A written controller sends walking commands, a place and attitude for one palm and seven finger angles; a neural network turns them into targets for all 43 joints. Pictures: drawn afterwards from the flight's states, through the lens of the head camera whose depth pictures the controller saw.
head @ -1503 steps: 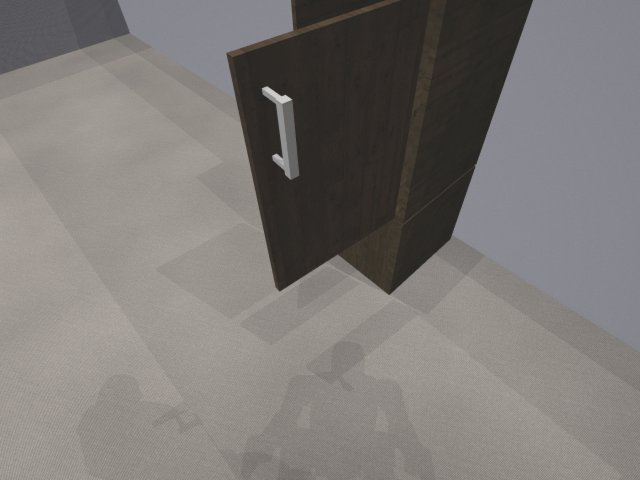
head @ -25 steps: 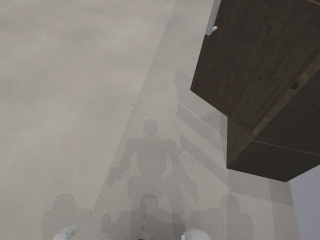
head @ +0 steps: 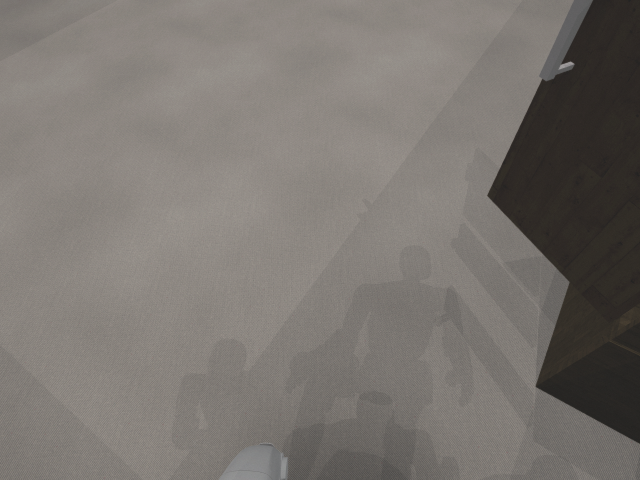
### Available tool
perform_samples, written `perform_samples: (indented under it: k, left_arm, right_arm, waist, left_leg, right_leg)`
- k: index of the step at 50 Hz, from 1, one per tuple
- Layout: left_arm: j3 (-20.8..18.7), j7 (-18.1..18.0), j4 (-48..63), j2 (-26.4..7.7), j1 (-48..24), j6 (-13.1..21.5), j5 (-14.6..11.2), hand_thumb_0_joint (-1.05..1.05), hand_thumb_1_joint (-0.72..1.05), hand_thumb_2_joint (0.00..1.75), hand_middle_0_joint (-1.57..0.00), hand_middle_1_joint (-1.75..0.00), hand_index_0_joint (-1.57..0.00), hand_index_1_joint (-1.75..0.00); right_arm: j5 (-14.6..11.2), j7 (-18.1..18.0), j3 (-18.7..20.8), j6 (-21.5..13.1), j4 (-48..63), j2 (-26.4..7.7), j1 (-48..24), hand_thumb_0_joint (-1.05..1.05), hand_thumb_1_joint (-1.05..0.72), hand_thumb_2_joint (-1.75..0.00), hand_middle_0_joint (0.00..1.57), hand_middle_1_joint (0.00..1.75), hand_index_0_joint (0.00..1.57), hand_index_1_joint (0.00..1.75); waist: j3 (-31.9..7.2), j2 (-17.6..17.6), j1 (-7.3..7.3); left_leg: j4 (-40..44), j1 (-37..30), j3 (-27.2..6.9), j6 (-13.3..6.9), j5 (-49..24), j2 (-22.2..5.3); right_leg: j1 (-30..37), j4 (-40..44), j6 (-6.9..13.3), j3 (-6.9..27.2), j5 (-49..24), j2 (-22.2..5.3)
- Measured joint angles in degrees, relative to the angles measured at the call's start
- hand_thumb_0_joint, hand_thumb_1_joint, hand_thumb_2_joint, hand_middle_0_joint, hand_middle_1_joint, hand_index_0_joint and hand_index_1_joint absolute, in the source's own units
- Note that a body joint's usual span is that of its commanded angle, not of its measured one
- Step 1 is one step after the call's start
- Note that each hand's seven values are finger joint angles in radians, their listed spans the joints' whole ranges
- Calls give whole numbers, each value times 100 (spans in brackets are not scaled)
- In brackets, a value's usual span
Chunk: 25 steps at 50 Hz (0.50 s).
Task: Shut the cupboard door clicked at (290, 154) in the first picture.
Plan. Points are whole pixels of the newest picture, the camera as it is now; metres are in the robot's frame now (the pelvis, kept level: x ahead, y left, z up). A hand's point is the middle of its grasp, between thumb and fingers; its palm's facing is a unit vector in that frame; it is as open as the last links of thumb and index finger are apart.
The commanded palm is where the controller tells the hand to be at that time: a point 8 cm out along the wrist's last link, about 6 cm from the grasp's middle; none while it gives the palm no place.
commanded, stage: walk to a spot facing it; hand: left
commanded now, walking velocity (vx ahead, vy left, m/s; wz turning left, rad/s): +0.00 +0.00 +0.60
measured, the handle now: (575, 34) +0.77 -0.41 +0.12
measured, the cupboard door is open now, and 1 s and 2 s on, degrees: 58 58 58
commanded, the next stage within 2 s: turn to face it in 1.20 s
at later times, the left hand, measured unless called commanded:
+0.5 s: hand out of the picture +0.08 +0.25 -0.15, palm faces +0.28 -0.92 -0.26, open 7.4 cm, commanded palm none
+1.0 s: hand out of the picture +0.03 +0.15 -0.18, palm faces +0.64 -0.74 -0.18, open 7.4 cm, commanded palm none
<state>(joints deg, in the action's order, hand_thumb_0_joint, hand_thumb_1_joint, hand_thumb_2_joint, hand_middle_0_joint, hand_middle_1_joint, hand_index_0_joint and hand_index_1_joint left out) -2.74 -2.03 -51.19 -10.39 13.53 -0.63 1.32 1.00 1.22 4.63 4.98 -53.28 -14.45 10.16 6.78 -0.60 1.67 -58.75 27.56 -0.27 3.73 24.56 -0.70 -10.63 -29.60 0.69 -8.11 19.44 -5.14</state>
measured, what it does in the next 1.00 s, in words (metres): walks ahead, turning left: left foot, then right foot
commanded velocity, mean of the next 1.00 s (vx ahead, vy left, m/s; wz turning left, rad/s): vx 0.22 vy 0.00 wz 0.60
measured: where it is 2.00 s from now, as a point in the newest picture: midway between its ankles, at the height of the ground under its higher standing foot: (255, 394)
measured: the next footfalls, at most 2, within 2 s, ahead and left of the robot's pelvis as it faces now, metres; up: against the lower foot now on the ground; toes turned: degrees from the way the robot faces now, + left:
left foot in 0.16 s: +0.03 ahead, +0.14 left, +0.00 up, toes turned +10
right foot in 0.54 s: +0.14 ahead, -0.09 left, +0.00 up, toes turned +14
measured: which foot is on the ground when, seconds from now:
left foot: up 0.00-0.14, down 0.16-0.54, up 0.56-1.00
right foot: down 0.00-0.16, up 0.18-0.52, down 0.54-1.00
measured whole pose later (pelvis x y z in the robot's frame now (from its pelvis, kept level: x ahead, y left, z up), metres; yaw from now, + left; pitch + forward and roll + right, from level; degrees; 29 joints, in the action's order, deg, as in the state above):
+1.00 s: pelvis +0.17 +0.06 -0.02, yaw +37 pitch +1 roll +1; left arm -2.6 -0.7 -57.7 -8.0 24.4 2.8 1.7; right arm 1.5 2.6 2.7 1.2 -53.3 -12.0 6.3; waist 7.5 1.4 -1.2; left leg -42.3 29.7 7.9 -3.0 17.5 -0.8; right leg 2.0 -27.5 -2.8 -22.0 27.5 -7.6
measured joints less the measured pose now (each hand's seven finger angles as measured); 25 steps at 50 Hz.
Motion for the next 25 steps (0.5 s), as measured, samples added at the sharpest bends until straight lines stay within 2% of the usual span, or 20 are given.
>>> perform_samples:
  k: [5, 7, 8, 9, 11, 14, 16, 19, 25]
  left_arm:
    - [-52, 31, 5, -56, 151, 10, 36, 1, 90, 90, -21, -30, -20, -30]
    - [-88, 42, -23, -134, 247, -12, 14, 1, 90, 90, -21, -30, -20, -30]
    - [-107, 51, -40, -177, 298, -39, -10, 1, 90, 90, -21, -30, -20, -30]
    - [-126, 48, -87, -245, 272, -101, -31, 1, 90, 90, -21, -30, -20, -30]
    - [-157, 18, -138, -350, 208, -263, -32, 1, 90, 90, -21, -30, -20, -30]
    - [-202, 39, -147, -409, 66, -358, -25, 1, 90, 90, -20, -30, -20, -30]
    - [-215, 93, -81, -415, -30, -327, -22, 1, 91, 90, -20, -30, -20, -30]
    - [-210, 179, 26, -407, -152, -253, -6, 1, 91, 90, -20, -30, -19, -30]
    - [-165, 302, 197, -350, -343, -109, 9, 1, 91, 90, -20, -30, -19, -30]
  right_arm:
    - [-29, 15, -89, -31, 33, 108, -287, 0, -91, -90, 20, 30, 20, 30]
    - [-27, 21, -123, -114, 123, 137, -376, 0, -91, -90, 20, 30, 20, 30]
    - [-13, 26, -130, -185, 175, 136, -405, 0, -91, -90, 20, 30, 20, 30]
    - [-6, 10, -132, -246, 201, 174, -456, 0, -91, -90, 20, 30, 20, 30]
    - [5, -32, -182, -310, 252, 236, -493, 0, -91, -89, 20, 30, 20, 30]
    - [43, -135, -238, -341, 323, 269, -393, 0, -91, -89, 20, 30, 20, 30]
    - [57, -166, -259, -350, 318, 264, -302, 0, -91, -89, 20, 30, 21, 30]
    - [69, -156, -270, -367, 271, 250, -122, 0, -91, -89, 20, 30, 21, 30]
    - [99, -105, -212, -349, 120, 189, 292, 0, -90, -89, 21, 30, 21, 30]
  waist:
    - [93, 188, -189]
    - [75, 278, -221]
    - [37, 299, -228]
    - [55, 383, -238]
    - [62, 455, -282]
    - [-27, 377, -253]
    - [-81, 297, -239]
    - [-186, 190, -198]
    - [-346, -26, -27]
  left_leg:
    - [1332, -588, 283, -104, 75, -47]
    - [2148, -936, 397, -173, -455, 10]
    - [2424, -1038, 402, -367, -736, 28]
    - [2313, -970, 379, -484, -700, 90]
    - [2215, -952, 305, -537, -560, 126]
    - [2492, -1054, 84, -491, -675, 127]
    - [2710, -1147, -59, -487, -805, 131]
    - [2947, -1269, -242, -473, -916, 144]
    - [2955, -1358, -571, -376, -807, 182]
  right_leg:
    - [-42, -363, -116, -381, 270, -229]
    - [-137, -676, -203, -507, 458, -339]
    - [-290, -1010, -250, -525, 561, -393]
    - [-507, -1529, -321, -344, 894, -414]
    - [-940, -2533, -364, 93, 1295, -258]
    - [-1393, -3279, -444, 390, 973, -79]
    - [-1542, -3293, -484, 521, 707, -23]
    - [-1596, -2885, -507, 636, 498, 21]
    - [-1237, -1313, -488, 569, 287, 204]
